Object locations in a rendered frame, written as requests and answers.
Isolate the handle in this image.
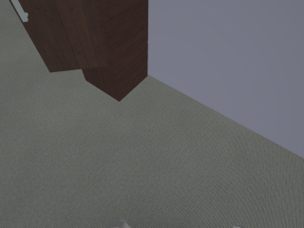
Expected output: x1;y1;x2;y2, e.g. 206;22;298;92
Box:
10;0;29;22

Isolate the cupboard door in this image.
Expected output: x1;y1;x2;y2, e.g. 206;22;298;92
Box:
9;0;108;73

